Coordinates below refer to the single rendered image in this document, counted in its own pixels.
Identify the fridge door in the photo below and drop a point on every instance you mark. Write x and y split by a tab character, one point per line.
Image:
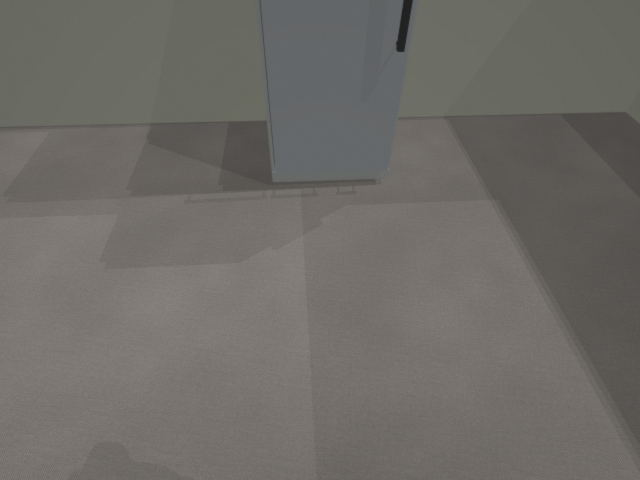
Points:
334	82

